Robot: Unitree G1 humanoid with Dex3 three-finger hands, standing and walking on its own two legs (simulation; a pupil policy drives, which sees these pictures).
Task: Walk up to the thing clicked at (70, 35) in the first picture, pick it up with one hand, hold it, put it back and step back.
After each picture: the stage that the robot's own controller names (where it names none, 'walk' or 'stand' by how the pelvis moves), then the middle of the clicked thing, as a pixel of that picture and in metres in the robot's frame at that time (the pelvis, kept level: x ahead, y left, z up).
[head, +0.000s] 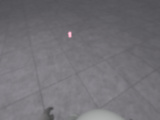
stand; (70, 34) +2.13 +0.60 -0.72
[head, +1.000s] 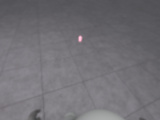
walk; (80, 38) +2.05 +0.21 -0.70
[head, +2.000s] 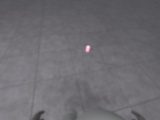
walk; (87, 48) +1.47 +0.01 -0.71
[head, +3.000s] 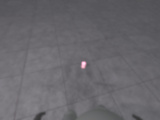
walk; (83, 65) +0.98 +0.06 -0.71
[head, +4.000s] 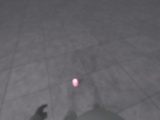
walk; (75, 82) +0.60 +0.20 -0.70
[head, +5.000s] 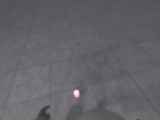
walk; (76, 93) +0.41 +0.21 -0.70
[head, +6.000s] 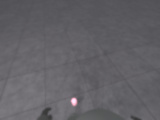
stand; (74, 101) +0.33 +0.19 -0.72
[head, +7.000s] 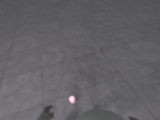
stand; (72, 99) +0.32 +0.22 -0.72
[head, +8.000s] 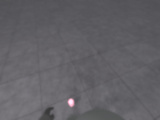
stand; (71, 102) +0.33 +0.22 -0.73
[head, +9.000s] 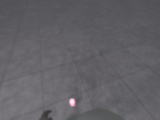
stand; (72, 102) +0.33 +0.21 -0.73
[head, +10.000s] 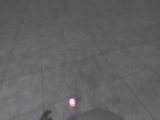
stand; (72, 102) +0.33 +0.20 -0.73
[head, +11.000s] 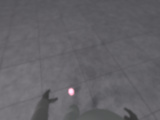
go down; (71, 92) +0.36 +0.20 -0.69
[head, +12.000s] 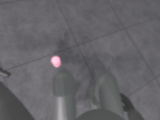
go down; (56, 61) +0.41 +0.26 -0.28
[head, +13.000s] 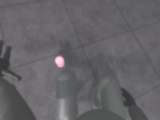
close in; (60, 62) +0.41 +0.26 -0.28
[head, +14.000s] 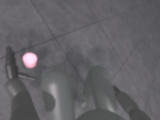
close in; (30, 61) +0.38 +0.29 -0.21
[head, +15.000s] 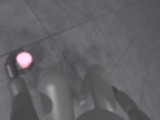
close; (25, 61) +0.38 +0.30 -0.21
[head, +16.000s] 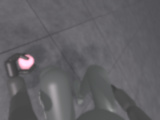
lift; (26, 62) +0.36 +0.29 -0.22
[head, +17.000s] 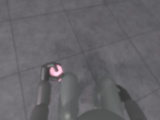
lift; (57, 73) +0.30 +0.24 -0.08
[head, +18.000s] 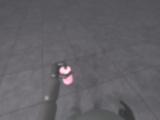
hold; (66, 75) +0.33 +0.17 +0.04
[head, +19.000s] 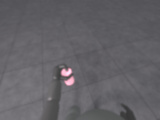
hold; (68, 76) +0.33 +0.17 -0.01
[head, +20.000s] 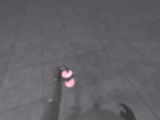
hold; (68, 78) +0.32 +0.16 -0.01
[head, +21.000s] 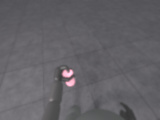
crouch; (69, 77) +0.32 +0.16 -0.01
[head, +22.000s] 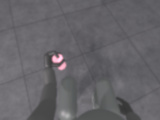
crouch; (59, 62) +0.41 +0.22 -0.10
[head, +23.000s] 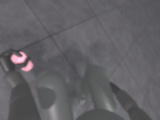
lower; (23, 62) +0.39 +0.30 -0.22
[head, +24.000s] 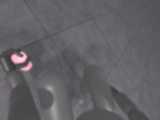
lower; (22, 61) +0.38 +0.30 -0.22
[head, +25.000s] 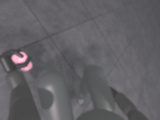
lower; (23, 61) +0.38 +0.30 -0.22
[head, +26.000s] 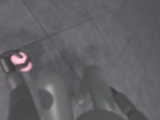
lower; (22, 62) +0.38 +0.31 -0.22
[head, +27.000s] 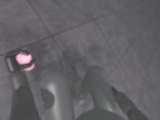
loosen; (26, 61) +0.37 +0.30 -0.22
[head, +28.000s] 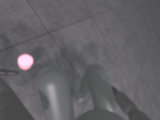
withdraw; (25, 62) +0.36 +0.28 -0.22
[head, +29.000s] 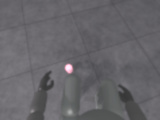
walk; (69, 68) +0.41 +0.22 -0.39
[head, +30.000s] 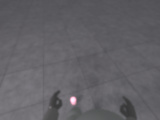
stand; (73, 100) +0.34 +0.18 -0.66
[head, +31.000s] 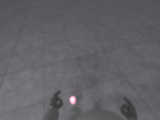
stand; (73, 100) +0.35 +0.19 -0.66
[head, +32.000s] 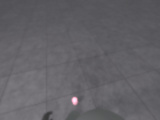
stand; (74, 101) +0.35 +0.18 -0.71
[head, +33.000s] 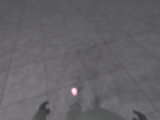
walk; (74, 91) +0.39 +0.21 -0.69
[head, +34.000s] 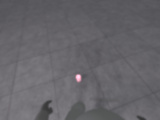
walk; (78, 78) +0.59 +0.19 -0.70
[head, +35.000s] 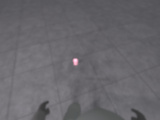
walk; (75, 62) +0.89 +0.24 -0.70
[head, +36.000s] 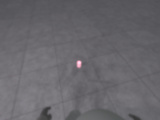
stand; (79, 64) +0.95 +0.20 -0.72
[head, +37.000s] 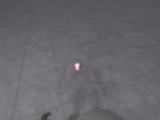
stand; (77, 66) +0.98 +0.23 -0.72
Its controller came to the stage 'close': yes
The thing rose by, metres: 0.70
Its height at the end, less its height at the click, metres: +0.00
